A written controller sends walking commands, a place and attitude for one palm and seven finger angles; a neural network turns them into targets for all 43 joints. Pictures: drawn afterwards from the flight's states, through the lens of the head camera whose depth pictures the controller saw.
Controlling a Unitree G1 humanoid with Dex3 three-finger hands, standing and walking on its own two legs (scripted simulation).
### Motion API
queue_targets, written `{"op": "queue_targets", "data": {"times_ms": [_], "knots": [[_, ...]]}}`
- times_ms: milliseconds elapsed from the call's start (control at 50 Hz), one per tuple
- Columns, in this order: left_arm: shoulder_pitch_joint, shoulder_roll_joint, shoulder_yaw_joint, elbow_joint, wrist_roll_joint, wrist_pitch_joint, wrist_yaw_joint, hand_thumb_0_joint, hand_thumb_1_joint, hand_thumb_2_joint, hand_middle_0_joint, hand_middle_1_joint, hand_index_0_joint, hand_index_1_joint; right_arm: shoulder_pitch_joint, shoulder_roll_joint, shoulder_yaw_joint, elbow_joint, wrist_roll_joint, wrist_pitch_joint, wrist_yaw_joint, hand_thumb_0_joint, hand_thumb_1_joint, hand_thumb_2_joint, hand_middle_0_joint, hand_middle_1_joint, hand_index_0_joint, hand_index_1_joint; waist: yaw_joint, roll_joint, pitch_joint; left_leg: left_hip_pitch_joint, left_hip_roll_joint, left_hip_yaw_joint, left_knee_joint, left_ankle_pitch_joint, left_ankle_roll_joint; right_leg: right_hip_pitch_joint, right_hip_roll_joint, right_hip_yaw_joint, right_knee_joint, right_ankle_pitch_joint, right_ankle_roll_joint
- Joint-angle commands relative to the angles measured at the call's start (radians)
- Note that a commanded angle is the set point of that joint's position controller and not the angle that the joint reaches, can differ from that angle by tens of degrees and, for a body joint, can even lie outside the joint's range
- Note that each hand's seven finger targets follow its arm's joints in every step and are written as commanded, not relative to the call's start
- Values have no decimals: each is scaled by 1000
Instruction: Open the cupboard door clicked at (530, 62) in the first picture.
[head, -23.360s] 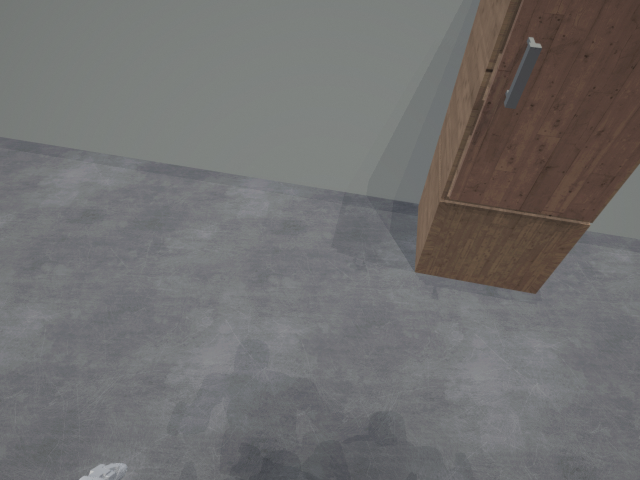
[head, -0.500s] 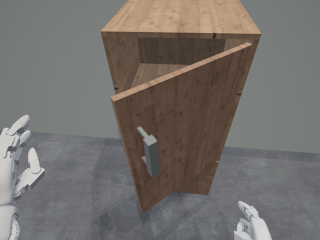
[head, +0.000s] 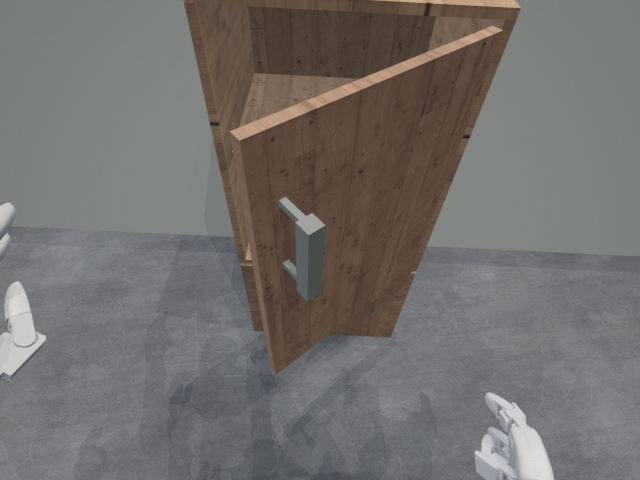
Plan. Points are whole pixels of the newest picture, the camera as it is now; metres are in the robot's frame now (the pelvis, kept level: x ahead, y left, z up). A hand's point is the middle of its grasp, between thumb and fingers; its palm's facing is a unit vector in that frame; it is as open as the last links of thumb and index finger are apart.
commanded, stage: step back with the hand held close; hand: left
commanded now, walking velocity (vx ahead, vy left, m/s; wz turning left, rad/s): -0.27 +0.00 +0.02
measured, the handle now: (298, 250) +0.37 +0.06 +0.09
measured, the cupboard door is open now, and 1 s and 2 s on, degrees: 41 41 41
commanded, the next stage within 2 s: stop stepping back and stand still in 0.66 s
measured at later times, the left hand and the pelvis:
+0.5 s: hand out of the picture +0.14 +0.28 +0.18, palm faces +0.49 -0.74 -0.47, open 7.4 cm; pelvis -0.06 +0.00 +0.00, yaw +1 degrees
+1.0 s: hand out of the picture +0.05 +0.22 +0.16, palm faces +0.37 -0.80 -0.47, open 7.4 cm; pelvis -0.17 -0.04 +0.00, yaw -2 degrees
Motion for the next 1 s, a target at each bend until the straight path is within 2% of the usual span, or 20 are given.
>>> {"op": "queue_targets", "data": {"times_ms": [0,60,100,180,220,280,320,340,380,400,540,640,680,720,740,800,860,900,940,980], "knots": [[-56,154,137,-202,24,-83,31,0,900,900,-200,-300,-200,-300,-80,-139,-47,-170,0,-71,-14,0,-900,-900,200,300,200,300,3,141,-90,-396,196,-227,-288,-343,67,353,-15,106,139,-21,15],[-98,153,142,-193,37,-92,30,0,900,900,-200,-300,-200,-300,-67,-138,-50,-170,0,-83,-12,0,-900,-900,200,300,200,300,2,141,-83,-477,204,-228,-273,-405,82,401,-7,117,201,6,18],[-112,150,136,-193,36,-96,26,0,900,900,-200,-300,-200,-300,-54,-135,-51,-167,-1,-88,-8,0,-900,-900,200,300,200,300,-8,61,-72,-440,157,-199,-189,-395,66,328,-38,181,131,-8,-1],[-126,169,130,-220,13,-103,32,0,900,900,-200,-300,-200,-300,-39,-113,-45,-132,-5,-89,5,0,-900,-900,200,300,200,300,-20,-92,-87,-125,47,-109,122,-268,-4,-35,-200,352,-173,-294,-89],[-106,189,145,-239,2,-111,45,0,900,900,-200,-300,-200,-300,-49,-100,-39,-104,-8,-84,6,0,-900,-900,200,300,200,300,-22,-81,-129,9,37,-82,194,-181,-20,-114,-242,327,-190,-253,-113],[-64,195,168,-264,-3,-115,52,0,900,900,-200,-300,-200,-300,-72,-113,-35,-123,-6,-77,-3,0,-900,-900,200,300,200,300,-17,70,-93,-73,103,-181,-44,-287,10,-101,-130,202,-54,-296,-48],[-69,198,213,-275,20,-133,54,0,900,900,-200,-300,-200,-300,-99,-146,-48,-144,-13,-93,-17,0,-900,-900,200,300,200,300,-4,358,-83,-446,314,-430,-397,-550,101,223,49,66,379,-208,26],[-98,206,218,-301,23,-135,52,0,900,900,-200,-300,-200,-300,-77,-117,-51,-137,-24,-109,-15,0,-900,-900,200,300,200,300,-10,328,-110,-447,377,-493,-471,-473,130,241,85,73,583,-246,32],[-84,184,196,-239,13,-128,48,0,900,900,-200,-300,-200,-300,-70,-104,-66,-110,-15,-134,-2,0,-900,-900,200,300,200,300,-9,141,-121,-226,364,-415,-359,-227,137,65,66,118,631,-331,24],[-63,159,172,-225,3,-121,48,0,900,900,-200,-300,-200,-300,-65,-102,-66,-92,-15,-145,4,0,-900,-900,200,300,200,300,-7,134,-129,-101,340,-364,-328,-111,127,-9,54,102,580,-345,25],[-76,128,71,-264,-26,-69,31,0,900,900,-200,-300,-200,-300,-78,-108,-43,-38,-21,-160,22,0,-900,-900,200,300,200,300,2,284,-235,201,251,-225,-354,232,46,94,79,5,81,-363,11],[-3,236,175,-295,-62,-100,-7,0,900,900,-200,-300,-200,-300,-125,-95,-32,-73,-18,-118,30,0,-900,-900,200,300,200,300,28,162,-298,267,180,-114,-211,383,-17,167,19,42,-241,-26,-21],[-13,295,232,-283,-73,-122,-5,0,900,900,-200,-300,-200,-300,-141,-78,-22,-84,-10,-105,25,0,-900,-900,200,300,200,300,21,-22,-268,231,94,1,-28,140,-53,64,-155,143,-258,182,-45],[-13,291,229,-250,-63,-109,0,0,900,900,-200,-300,-200,-300,-168,-80,-27,-102,27,-103,11,0,-900,-900,200,300,200,300,37,-250,-242,-15,-7,-3,263,-129,-62,146,-253,194,-186,688,-27],[37,292,240,-205,-47,-87,0,0,900,900,-200,-300,-200,-300,-170,-67,-17,-111,23,-97,6,0,-900,-900,200,300,200,300,31,-224,-217,-149,5,-21,331,-182,-55,214,-279,179,-115,882,-43],[26,198,153,-179,-35,-41,5,0,900,900,-200,-300,-200,-300,-134,-67,12,-100,3,-74,-3,0,-900,-900,200,300,200,300,-15,-23,-165,-74,23,22,156,-14,-50,224,-212,123,-63,739,-75],[-21,191,121,-187,-43,-27,25,0,900,900,-200,-300,-200,-300,-88,-125,-15,-93,12,-91,-22,0,-900,-900,200,300,200,300,-24,36,-219,184,86,-33,-96,495,-6,192,-109,68,20,548,30],[-19,192,121,-174,-32,-35,30,0,900,900,-200,-300,-200,-300,-55,-140,-33,-107,24,-100,-17,0,-900,-900,200,300,200,300,-7,52,-246,303,168,-113,-75,712,35,115,-27,71,35,221,69],[3,188,108,-212,-26,-42,24,0,900,900,-200,-300,-200,-300,-64,-121,-23,-112,5,-110,-6,0,-900,-900,200,300,200,300,-9,212,-247,253,199,-212,-137,666,45,114,9,33,55,-124,36],[-14,199,118,-249,-23,-52,23,0,900,900,-200,-300,-200,-300,-73,-130,-24,-108,-6,-127,-2,0,-900,-900,200,300,200,300,-4,219,-180,90,211,-248,-234,337,47,186,22,28,39,-276,22]]}}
